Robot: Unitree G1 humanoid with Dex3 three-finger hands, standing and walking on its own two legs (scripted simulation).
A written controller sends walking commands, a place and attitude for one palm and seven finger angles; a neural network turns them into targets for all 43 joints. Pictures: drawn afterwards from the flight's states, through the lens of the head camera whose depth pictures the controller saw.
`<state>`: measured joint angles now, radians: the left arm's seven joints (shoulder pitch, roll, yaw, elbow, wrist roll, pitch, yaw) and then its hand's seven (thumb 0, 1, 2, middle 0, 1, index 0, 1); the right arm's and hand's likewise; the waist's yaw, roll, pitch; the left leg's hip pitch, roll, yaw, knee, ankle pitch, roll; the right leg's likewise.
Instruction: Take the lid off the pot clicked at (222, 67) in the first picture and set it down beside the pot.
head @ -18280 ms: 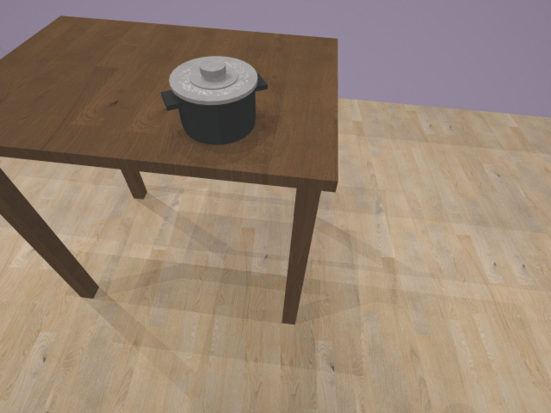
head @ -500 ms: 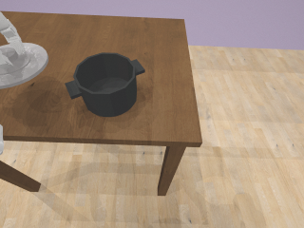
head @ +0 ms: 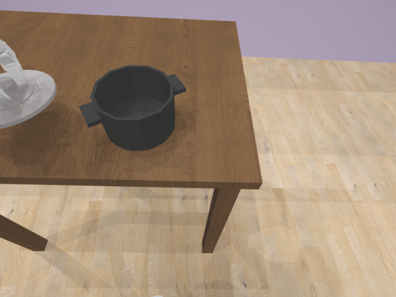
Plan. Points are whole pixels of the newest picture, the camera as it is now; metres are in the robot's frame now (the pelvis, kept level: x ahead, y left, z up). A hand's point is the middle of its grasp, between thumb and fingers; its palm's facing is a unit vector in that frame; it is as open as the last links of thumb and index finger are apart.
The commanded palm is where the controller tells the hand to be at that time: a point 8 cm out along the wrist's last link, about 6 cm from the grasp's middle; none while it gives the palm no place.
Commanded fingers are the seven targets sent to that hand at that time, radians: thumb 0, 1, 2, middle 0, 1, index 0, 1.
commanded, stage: lower the lid onto the table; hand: left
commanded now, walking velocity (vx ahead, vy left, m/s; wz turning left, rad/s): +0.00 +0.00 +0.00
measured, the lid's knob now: (0, 87) +0.48 +0.35 +0.15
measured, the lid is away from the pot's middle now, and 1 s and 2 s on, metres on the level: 0.24 0.25 0.25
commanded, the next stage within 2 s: open the fingers wide in 1.02 s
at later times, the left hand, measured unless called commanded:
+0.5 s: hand (1, 103) +0.45 +0.34 +0.14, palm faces -0.44 -0.19 -0.88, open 7.6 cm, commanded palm +0.49 +0.34 +0.21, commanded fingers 0.00 0.60 1.03 -0.85 -0.99 -0.89 -1.00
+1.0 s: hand (9, 108) +0.47 +0.35 +0.11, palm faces -0.46 -0.20 -0.86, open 7.6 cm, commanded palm +0.51 +0.34 +0.17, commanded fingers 0.00 0.60 1.03 -0.85 -0.99 -0.89 -1.00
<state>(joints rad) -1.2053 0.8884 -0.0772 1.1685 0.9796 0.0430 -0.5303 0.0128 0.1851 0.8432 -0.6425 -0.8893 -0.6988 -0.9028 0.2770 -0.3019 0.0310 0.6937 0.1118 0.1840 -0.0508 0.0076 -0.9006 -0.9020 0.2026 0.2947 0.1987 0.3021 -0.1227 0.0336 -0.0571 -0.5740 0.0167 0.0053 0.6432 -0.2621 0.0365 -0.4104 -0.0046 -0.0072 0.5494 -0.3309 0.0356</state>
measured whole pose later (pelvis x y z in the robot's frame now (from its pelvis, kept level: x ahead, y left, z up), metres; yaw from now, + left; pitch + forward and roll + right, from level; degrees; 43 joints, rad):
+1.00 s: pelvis -0.01 +0.02 -0.02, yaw -2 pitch +15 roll -4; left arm -1.22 0.90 -0.09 1.28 1.00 -0.04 -0.48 0.01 0.17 0.83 -0.65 -0.90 -0.71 -0.92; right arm 0.36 -0.29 0.04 0.72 0.10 0.14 -0.08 0.01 -0.90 -0.90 0.20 0.29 0.20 0.30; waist -0.16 0.03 -0.08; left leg -0.74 0.03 0.01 0.78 -0.31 0.06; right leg -0.56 0.00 0.01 0.66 -0.36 0.05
